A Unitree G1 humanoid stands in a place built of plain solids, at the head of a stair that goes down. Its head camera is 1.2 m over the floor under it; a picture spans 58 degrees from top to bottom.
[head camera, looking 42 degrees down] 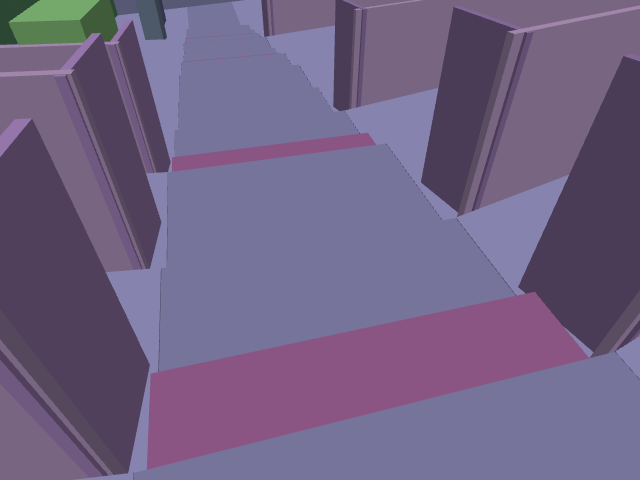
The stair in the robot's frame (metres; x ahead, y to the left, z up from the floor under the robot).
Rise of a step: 0.11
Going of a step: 0.49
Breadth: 1.48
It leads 14 degrees to the left of straight ahead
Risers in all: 3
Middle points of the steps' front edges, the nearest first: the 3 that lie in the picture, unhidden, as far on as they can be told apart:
0.61 -0.23 0.00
0.97 -0.14 -0.11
1.57 0.01 -0.22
